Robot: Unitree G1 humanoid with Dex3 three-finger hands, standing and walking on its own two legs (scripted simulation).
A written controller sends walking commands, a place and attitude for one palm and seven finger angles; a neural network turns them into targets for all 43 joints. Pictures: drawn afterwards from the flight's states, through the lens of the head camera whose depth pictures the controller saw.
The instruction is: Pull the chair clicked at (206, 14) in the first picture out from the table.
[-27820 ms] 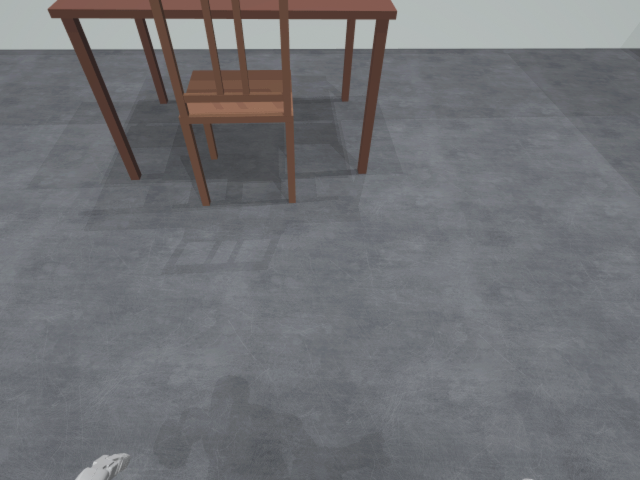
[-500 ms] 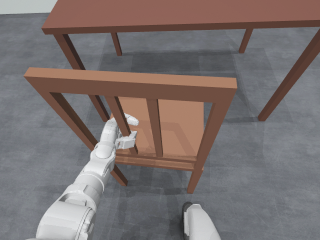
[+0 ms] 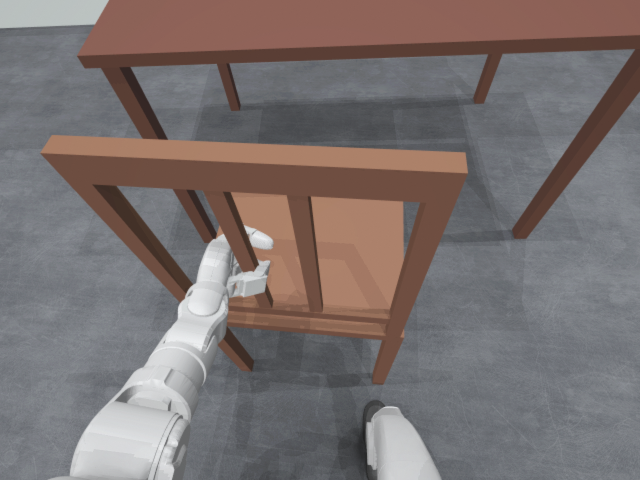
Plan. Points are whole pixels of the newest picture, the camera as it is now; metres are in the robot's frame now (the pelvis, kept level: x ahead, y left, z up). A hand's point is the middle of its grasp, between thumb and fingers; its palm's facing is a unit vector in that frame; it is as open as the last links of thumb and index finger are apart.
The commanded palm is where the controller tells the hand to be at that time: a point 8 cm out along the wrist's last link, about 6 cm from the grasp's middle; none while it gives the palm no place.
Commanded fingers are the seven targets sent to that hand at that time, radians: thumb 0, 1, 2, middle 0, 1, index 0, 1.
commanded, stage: step backward, pulling the chair out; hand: left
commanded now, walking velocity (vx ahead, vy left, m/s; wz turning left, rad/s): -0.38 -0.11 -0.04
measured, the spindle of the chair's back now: (246, 258) +0.41 +0.10 -0.03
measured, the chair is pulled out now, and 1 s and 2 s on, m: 0.28 0.28 0.28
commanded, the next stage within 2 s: none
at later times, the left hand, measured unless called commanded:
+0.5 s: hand (256, 281) +0.37 +0.09 -0.04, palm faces -0.12 -0.97 -0.23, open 5.7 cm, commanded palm +0.39 +0.14 -0.03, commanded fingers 0.00 0.90 0.90 -0.50 -1.45 -0.50 -1.45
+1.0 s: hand (254, 276) +0.38 +0.09 -0.04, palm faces -0.11 -0.97 -0.22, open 5.7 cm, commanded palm +0.39 +0.15 -0.03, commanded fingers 0.00 0.90 0.90 -0.50 -1.45 -0.50 -1.45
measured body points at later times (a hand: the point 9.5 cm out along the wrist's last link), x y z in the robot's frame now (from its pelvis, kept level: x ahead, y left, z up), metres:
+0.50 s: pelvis -0.01 +0.01 +0.00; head +0.07 -0.02 +0.44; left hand +0.38 +0.14 -0.02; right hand +0.02 -0.27 -0.14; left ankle -0.09 +0.16 -0.70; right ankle +0.17 -0.11 -0.70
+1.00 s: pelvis -0.01 +0.00 +0.00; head +0.09 -0.02 +0.44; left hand +0.38 +0.15 -0.02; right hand +0.06 -0.27 -0.13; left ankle -0.09 +0.16 -0.70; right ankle +0.17 -0.11 -0.70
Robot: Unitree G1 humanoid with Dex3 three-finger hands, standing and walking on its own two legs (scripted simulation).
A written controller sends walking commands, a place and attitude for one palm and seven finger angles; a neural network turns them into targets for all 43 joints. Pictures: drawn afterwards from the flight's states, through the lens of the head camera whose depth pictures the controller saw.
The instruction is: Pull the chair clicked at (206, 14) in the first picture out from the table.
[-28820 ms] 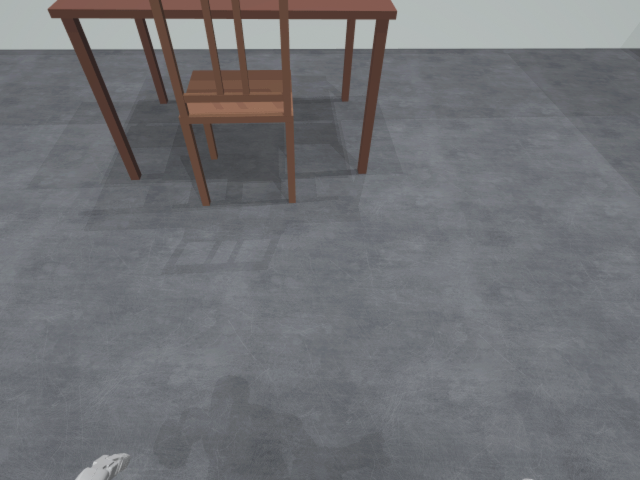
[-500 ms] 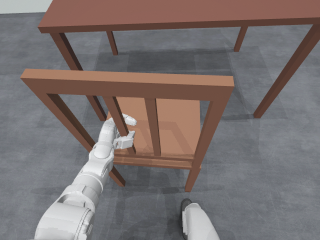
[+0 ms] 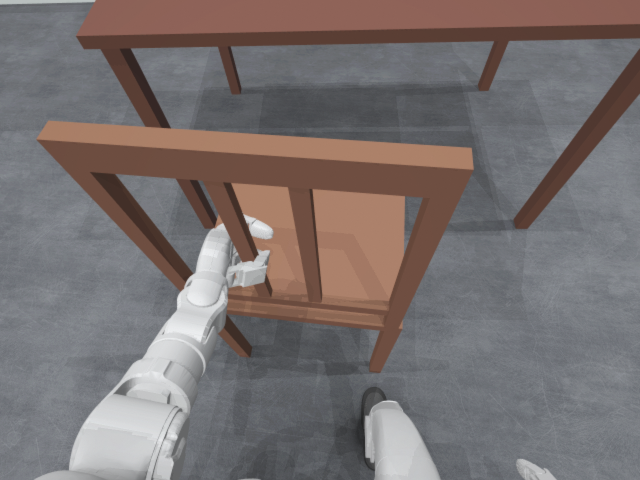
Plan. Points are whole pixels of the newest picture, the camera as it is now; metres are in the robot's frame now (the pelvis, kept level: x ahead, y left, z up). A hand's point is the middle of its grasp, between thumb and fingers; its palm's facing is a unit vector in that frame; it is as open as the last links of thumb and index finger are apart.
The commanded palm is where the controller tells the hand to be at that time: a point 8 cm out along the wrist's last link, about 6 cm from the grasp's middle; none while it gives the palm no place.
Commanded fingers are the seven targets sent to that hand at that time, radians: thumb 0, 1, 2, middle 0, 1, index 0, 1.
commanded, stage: step backward, pulling the chair out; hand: left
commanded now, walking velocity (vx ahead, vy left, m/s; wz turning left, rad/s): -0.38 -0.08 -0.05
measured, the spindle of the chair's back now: (246, 248) +0.41 +0.11 -0.03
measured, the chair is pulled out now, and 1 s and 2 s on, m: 0.28 0.28 0.30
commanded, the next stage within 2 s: stop walking, hand still on the chair in 1.44 s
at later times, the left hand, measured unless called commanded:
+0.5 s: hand (257, 265) +0.39 +0.09 -0.04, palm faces -0.12 -0.97 -0.23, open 5.7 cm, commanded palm +0.41 +0.14 -0.03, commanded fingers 0.00 0.90 0.90 -0.50 -1.45 -0.50 -1.45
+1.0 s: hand (258, 266) +0.39 +0.09 -0.04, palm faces -0.11 -0.97 -0.22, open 5.7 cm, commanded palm +0.40 +0.14 -0.03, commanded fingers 0.00 0.90 0.90 -0.50 -1.45 -0.50 -1.45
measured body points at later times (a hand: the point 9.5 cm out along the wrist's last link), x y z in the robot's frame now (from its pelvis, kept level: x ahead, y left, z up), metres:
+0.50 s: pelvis +0.01 +0.00 -0.01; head +0.09 -0.03 +0.43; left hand +0.39 +0.14 -0.03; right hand +0.04 -0.27 -0.15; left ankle -0.09 +0.16 -0.71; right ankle +0.18 -0.12 -0.71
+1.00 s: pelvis +0.00 +0.00 +0.00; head +0.09 -0.03 +0.44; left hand +0.39 +0.14 -0.03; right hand +0.04 -0.27 -0.14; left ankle -0.09 +0.16 -0.71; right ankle +0.18 -0.12 -0.71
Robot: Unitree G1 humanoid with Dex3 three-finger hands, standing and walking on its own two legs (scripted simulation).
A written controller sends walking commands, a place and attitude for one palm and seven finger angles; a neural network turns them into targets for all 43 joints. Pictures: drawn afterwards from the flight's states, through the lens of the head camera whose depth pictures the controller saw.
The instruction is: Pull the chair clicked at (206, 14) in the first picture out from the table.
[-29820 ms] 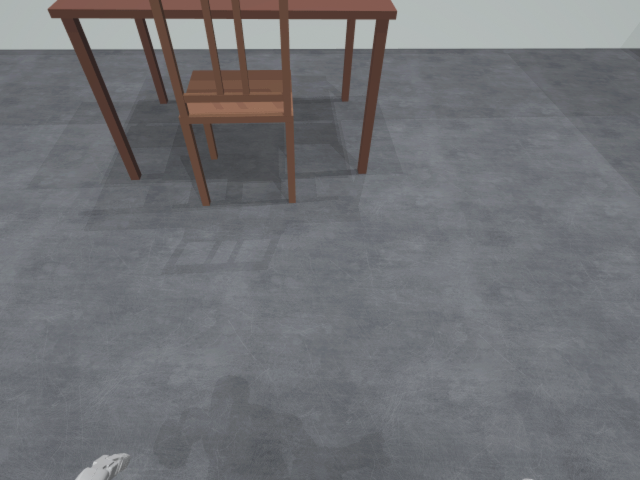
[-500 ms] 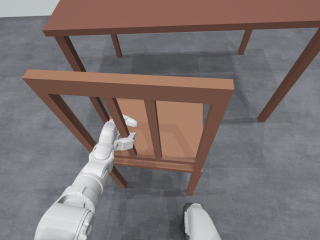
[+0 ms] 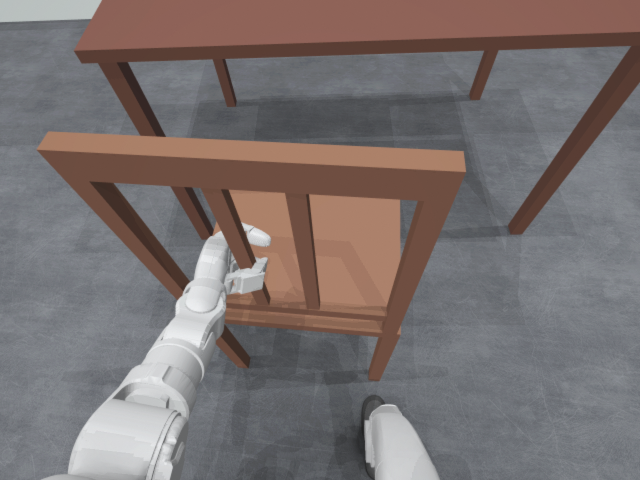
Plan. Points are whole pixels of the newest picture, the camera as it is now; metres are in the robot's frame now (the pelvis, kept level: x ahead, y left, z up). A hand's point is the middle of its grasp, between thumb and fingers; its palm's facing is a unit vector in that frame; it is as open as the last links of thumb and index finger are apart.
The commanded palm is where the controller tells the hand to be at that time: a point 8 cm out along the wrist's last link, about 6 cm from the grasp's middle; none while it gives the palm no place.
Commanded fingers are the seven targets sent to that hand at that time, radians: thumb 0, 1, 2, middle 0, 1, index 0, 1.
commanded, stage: step backward, pulling the chair out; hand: left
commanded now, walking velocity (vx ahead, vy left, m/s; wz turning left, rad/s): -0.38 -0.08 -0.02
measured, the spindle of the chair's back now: (244, 256) +0.41 +0.11 -0.03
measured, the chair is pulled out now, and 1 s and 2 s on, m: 0.28 0.30 0.36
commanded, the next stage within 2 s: stop walking, hand still on the chair in 0.44 s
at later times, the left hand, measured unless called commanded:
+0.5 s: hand (256, 272) +0.39 +0.09 -0.04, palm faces -0.08 -0.97 -0.22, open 5.7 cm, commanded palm +0.40 +0.14 -0.03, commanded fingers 0.00 0.90 0.90 -0.50 -1.45 -0.50 -1.45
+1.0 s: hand (250, 286) +0.36 +0.10 -0.04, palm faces -0.12 -0.97 -0.21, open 5.6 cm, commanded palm +0.35 +0.15 -0.02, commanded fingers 0.00 0.90 0.90 -0.50 -1.45 -0.50 -1.45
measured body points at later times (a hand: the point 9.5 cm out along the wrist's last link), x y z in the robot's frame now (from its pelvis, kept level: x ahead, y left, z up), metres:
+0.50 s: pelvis +0.00 +0.00 +0.00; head +0.09 -0.03 +0.44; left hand +0.39 +0.14 -0.02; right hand +0.05 -0.28 -0.14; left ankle -0.09 +0.15 -0.71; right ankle +0.18 -0.12 -0.71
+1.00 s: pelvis +0.05 +0.01 +0.01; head +0.11 -0.01 +0.46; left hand +0.37 +0.15 -0.02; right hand +0.14 -0.25 -0.11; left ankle -0.09 +0.15 -0.70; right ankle +0.18 -0.12 -0.71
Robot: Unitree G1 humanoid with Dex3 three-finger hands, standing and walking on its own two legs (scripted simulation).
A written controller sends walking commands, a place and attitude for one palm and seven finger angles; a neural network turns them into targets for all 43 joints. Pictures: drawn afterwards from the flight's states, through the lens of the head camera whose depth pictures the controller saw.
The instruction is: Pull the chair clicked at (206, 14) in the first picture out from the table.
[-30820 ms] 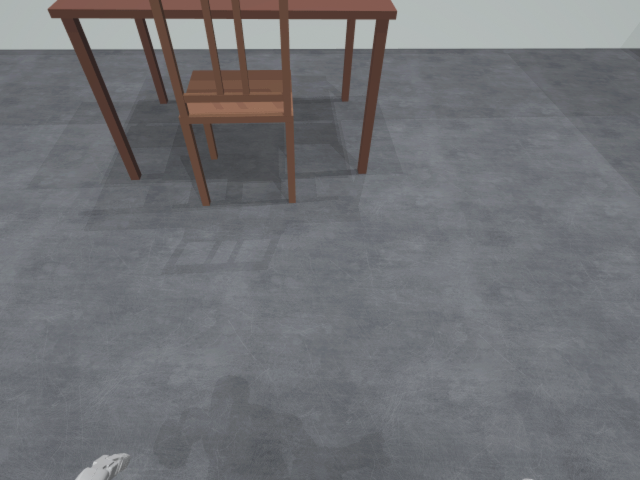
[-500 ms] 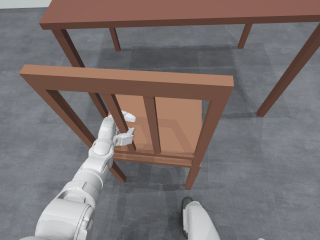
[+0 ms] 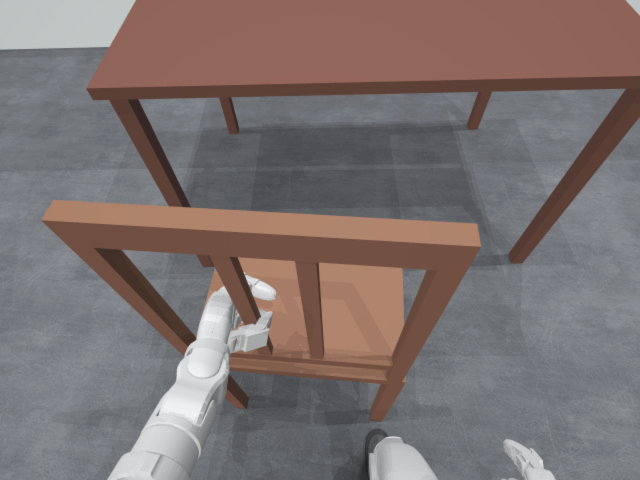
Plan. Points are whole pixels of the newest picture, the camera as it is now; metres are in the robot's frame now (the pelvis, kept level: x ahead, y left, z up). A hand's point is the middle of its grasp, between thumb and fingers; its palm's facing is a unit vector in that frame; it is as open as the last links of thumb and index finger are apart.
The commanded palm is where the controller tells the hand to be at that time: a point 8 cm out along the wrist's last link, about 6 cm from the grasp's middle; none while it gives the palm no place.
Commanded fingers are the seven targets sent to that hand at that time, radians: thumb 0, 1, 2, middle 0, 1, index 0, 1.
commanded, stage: stop walking, hand still on the chair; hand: left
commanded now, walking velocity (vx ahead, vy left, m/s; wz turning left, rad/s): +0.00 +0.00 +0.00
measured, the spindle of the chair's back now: (248, 311) +0.34 +0.11 -0.04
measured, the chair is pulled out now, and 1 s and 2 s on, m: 0.30 0.36 0.35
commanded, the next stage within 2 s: open the thumb and straighten the fingers in 0.74 s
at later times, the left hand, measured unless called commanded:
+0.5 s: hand (227, 347) +0.29 +0.13 -0.05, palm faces -0.15 -0.98 -0.15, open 5.6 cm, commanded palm +0.28 +0.19 -0.03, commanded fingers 0.00 0.90 0.90 -0.50 -1.45 -0.50 -1.45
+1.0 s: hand (204, 368) +0.26 +0.16 -0.05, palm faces -0.06 -0.99 -0.09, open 6.0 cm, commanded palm +0.25 +0.21 -0.04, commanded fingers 0.00 -0.19 0.38 -0.50 -1.45 -0.50 -1.45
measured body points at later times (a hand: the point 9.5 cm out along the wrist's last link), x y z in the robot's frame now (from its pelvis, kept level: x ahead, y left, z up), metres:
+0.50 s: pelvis +0.02 +0.05 +0.00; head +0.03 +0.06 +0.45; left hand +0.29 +0.19 -0.04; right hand +0.11 -0.19 -0.11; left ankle -0.14 +0.14 -0.72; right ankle +0.14 -0.13 -0.72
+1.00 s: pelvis +0.01 +0.06 -0.01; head +0.01 +0.08 +0.44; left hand +0.26 +0.21 -0.04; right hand +0.13 -0.19 -0.11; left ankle -0.14 +0.13 -0.72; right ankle +0.14 -0.13 -0.72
